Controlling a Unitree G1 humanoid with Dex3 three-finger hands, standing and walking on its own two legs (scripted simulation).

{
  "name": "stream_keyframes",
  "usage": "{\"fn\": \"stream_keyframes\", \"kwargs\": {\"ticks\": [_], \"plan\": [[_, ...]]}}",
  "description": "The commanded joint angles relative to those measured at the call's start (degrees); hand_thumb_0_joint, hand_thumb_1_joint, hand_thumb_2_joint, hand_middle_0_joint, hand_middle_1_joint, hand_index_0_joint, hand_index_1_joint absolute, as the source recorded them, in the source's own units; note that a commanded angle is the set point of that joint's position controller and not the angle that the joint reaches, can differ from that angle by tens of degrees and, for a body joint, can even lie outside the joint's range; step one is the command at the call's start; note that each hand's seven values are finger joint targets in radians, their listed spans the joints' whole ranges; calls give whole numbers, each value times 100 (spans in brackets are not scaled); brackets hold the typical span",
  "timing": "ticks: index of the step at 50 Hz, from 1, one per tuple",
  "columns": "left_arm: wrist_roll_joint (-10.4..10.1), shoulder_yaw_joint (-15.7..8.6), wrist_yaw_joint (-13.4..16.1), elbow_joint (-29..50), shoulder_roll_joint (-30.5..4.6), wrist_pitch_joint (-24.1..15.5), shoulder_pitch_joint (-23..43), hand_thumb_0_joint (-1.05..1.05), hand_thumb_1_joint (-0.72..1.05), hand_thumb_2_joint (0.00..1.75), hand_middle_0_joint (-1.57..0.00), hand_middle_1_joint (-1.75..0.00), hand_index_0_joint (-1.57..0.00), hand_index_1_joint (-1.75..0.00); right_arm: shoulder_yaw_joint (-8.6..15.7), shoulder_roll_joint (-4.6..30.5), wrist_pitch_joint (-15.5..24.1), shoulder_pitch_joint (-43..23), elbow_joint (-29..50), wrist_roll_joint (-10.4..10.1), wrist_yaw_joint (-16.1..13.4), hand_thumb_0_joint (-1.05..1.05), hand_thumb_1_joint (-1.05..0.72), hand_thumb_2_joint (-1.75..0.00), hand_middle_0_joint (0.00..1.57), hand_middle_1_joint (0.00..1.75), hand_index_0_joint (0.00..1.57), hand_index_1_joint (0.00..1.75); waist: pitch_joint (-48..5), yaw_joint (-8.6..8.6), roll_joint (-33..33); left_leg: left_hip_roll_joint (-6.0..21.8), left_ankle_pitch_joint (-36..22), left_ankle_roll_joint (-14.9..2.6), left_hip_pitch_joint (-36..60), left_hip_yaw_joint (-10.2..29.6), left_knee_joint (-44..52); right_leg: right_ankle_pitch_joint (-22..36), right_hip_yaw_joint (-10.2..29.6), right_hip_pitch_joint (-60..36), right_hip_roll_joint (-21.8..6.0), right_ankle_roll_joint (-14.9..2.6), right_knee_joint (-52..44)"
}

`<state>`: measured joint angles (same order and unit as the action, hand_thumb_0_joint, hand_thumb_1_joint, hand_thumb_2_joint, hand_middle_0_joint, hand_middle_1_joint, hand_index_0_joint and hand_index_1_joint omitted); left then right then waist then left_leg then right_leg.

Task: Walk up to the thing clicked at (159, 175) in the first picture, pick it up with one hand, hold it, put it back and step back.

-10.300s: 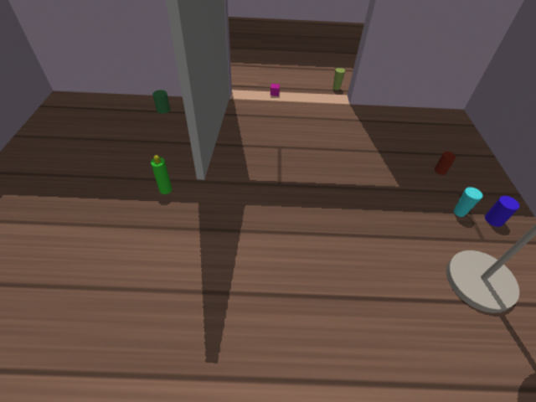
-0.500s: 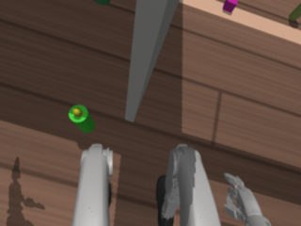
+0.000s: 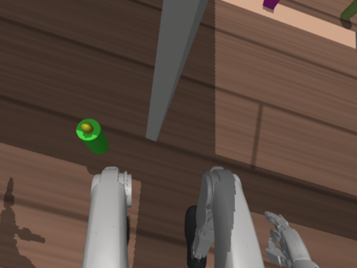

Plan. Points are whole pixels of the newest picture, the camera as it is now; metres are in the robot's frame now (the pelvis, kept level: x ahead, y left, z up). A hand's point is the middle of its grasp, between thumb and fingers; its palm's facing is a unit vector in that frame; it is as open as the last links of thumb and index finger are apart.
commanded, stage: go down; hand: left
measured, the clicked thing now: (93, 137) +0.44 +0.23 -0.30
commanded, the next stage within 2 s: approach in 0.20 s
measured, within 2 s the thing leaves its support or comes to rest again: neither
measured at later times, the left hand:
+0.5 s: hand out of the picture +0.37 +0.41 -0.03, palm faces +0.20 -0.98 -0.05, open 17.6 cm
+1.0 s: hand (59, 143) +0.40 +0.30 -0.24, palm faces +0.05 -1.00 +0.06, open 17.6 cm
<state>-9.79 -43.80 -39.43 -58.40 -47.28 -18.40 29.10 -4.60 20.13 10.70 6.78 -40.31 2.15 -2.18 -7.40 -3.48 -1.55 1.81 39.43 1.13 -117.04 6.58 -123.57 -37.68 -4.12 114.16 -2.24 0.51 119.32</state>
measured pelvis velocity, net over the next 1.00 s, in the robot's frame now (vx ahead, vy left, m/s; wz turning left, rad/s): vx -0.01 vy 0.01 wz -0.11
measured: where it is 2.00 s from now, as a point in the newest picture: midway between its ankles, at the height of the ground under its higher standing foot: (157, 253)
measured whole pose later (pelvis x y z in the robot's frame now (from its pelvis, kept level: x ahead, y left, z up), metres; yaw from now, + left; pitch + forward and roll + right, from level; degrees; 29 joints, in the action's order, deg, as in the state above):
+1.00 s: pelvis -0.01 +0.01 -0.11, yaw -6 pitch +21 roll -12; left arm -14.1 -38.6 -36.0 -73.1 -43.7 -47.2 33.6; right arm -17.5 20.6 7.5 -5.7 -38.4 12.0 3.2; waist 8.2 -9.7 -10.4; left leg 1.3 41.5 1.2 -128.2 14.1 -147.4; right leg -36.7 -8.3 122.9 0.1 2.3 137.6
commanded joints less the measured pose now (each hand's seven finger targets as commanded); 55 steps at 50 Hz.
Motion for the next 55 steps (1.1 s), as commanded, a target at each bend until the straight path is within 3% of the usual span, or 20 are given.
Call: {"fn": "stream_keyframes", "kwargs": {"ticks": [1, 2, 5, 12, 15, 18, 21, 24, 27, 32, 33, 36, 38, 40, 44, 48, 52, 53, 54, 55], "plan": [[-203, -418, 36, 1067, -2382, -341, 949, 0, -52, 6, -5, -3, -3, -4, 475, 1331, 123, 704, 312, -53, -103, 0, -92, -91, 20, 30, 20, 30, -3198, 258, 1409, -36, -594, -217, 2609, -215, 1817, 449, -109, -1424, 188, -279, -1137], [-213, -376, 28, 1051, -2281, -347, 1006, 0, -52, 7, -5, -4, -3, -5, 485, 1336, 126, 720, 299, -56, -91, 0, -92, -91, 20, 30, 20, 30, -3205, 211, 1409, -27, -607, -206, 2659, -176, 1809, 465, -119, -1320, 187, -284, -1084], [-220, -537, 42, 1156, -2526, -380, 1010, 0, -54, 6, -5, -3, -3, -4, 485, 1352, 108, 731, 305, -50, -87, 0, -92, -91, 20, 30, 20, 30, -3315, 318, 1467, -37, -643, -210, 2672, -203, 1754, 484, -104, -1364, 182, -283, -1055], [-244, -496, -18, 847, -2378, -385, 1001, 0, -54, 7, -5, -4, -3, -5, 446, 1341, 91, 791, 275, -40, -47, 0, -92, -91, 20, 30, 20, 30, -3224, 216, 1330, -62, -826, -224, 2489, -262, 1595, 603, -103, -1398, 180, -280, -1002], [-232, -516, -37, 989, -2566, -416, 1303, 0, -57, 11, -7, -7, -3, -11, 451, 1366, 76, 759, 308, -30, -38, 0, -93, -91, 20, 30, 20, 30, -3244, 162, 1351, -55, -750, -242, 2416, -295, 1519, 539, -81, -1400, 178, -269, -1009], [-259, -548, -72, 589, -2483, -480, 1182, 0, -61, 2, -8, -5, -5, -8, 402, 1337, 76, 730, 294, -10, -9, 0, -91, -91, 20, 30, 20, 30, -3041, 119, 1092, -71, -673, -273, 2076, -351, 1364, 439, -74, -1418, 198, -247, -1006], [-421, -375, -196, 152, -2049, -733, 1272, 0, -59, 1, -8, -5, -5, -7, 331, 1324, 134, 622, 288, 18, 29, 0, -91, -91, 20, 30, 20, 30, -2666, -57, 891, -51, -447, -288, 1742, -311, 1160, 283, -124, -1117, 226, -241, -849], [-560, -390, -276, 6, -2032, -1181, 1499, 0, -58, 1, -8, -5, -5, -7, 249, 1380, 184, 490, 310, 89, 63, 0, -91, -90, 20, 30, 20, 30, -2617, -157, 933, -36, -535, -266, 1654, -274, 896, 370, -190, -963, 246, -239, -601], [-702, -231, -335, -501, -1684, -1606, 1450, 0, -59, 2, -8, -6, -6, -8, 137, 1424, 247, 359, 389, 170, 126, 0, -91, -90, 20, 30, 20, 30, -2476, -285, 702, -27, -505, -250, 1425, -265, 615, 366, -262, -914, 285, -226, -426], [-782, -392, -290, -642, -1969, -2256, 1495, 0, -56, 2, -8, -6, -6, -8, -76, 1562, 227, 99, 446, 388, 214, 0, -91, -90, 20, 30, 20, 30, -2678, -205, 971, 15, -656, -190, 1409, -256, 156, 524, -359, -1020, 341, -216, -59], [-773, -497, -263, -495, -2173, -2391, 1542, 0, -57, 2, -7, -5, -5, -7, -110, 1617, 201, 25, 439, 428, 227, 0, -91, -91, 20, 30, 20, 30, -2739, -176, 1124, 20, -671, -173, 1460, -234, 121, 544, -393, -972, 336, -221, 31], [-712, -471, -217, -442, -2265, -2647, 1568, 0, -54, 5, -7, -6, -4, -9, -258, 1741, 95, -141, 443, 568, 264, 0, -91, -91, 20, 30, 20, 30, -2781, -225, 1643, 84, -848, -82, 1797, -119, 22, 703, -506, -830, 356, -249, 336], [-647, -457, -150, -389, -2328, -2789, 1600, 0, -56, 5, -7, -7, -4, -9, -362, 1802, 5, -265, 437, 658, 277, 0, -92, -91, 20, 30, 20, 30, -2797, -299, 1871, 108, -992, -42, 1923, -31, -64, 829, -590, -819, 366, -252, 494], [-592, -296, -100, -313, -2119, -2918, 1517, 0, -57, 5, -7, -8, -4, -10, -430, 1832, -73, -367, 428, 763, 301, 0, -93, -91, 20, 30, 20, 30, -2831, -346, 2087, 143, -1110, -3, 2100, 39, -143, 933, -649, -775, 381, -253, 612], [-583, 158, 97, -265, -1515, -3130, 1605, 0, -58, 7, -7, -9, -4, -11, -548, 1915, -202, -594, 401, 883, 350, 0, -93, -91, 20, 30, 20, 30, -2516, -639, 2331, 170, -1070, 57, 2204, 206, -243, 923, -807, -499, 391, -246, 789], [-552, 526, 453, -628, -936, -3374, 1469, 0, -61, 2, -7, -8, -6, -9, -701, 1871, -287, -809, 379, 997, 424, 0, -94, -91, 20, 30, 20, 30, -2125, -779, 1981, 150, -922, 35, 1821, 260, -528, 908, -910, -468, 421, -212, 854], [-482, 428, 1008, -753, -973, -3696, 1416, 0, -61, 1, -7, -9, -6, -9, -869, 1878, -384, -913, 435, 1131, 522, 0, -95, -91, 20, 30, 20, 30, -2011, -748, 1777, 136, -962, 26, 1554, 303, -709, 1031, -986, -795, 462, -167, 902], [-441, 505, 1155, -834, -807, -3760, 1384, 0, -61, 2, -7, -9, -6, -9, -898, 1885, -415, -979, 499, 1148, 553, 0, -95, -91, 20, 30, 20, 30, -1886, -818, 1705, 130, -904, 24, 1469, 336, -696, 999, -1025, -785, 461, -152, 913], [-413, 477, 1300, -784, -743, -3834, 1330, 0, -61, 2, -7, -9, -6, -9, -906, 1893, -442, -975, 494, 1183, 585, 0, -95, -91, 20, 30, 20, 30, -1925, -775, 1753, 140, -967, 50, 1561, 356, -688, 1054, -1053, -786, 473, -153, 950], [-371, 393, 1436, -593, -909, -3942, 1449, 0, -61, 2, -7, -9, -6, -9, -921, 1911, -476, -988, 482, 1225, 610, 0, -95, -91, 20, 30, 20, 30, -1952, -756, 1863, 137, -999, 60, 1562, 359, -703, 1096, -1061, -838, 483, -152, 972]]}}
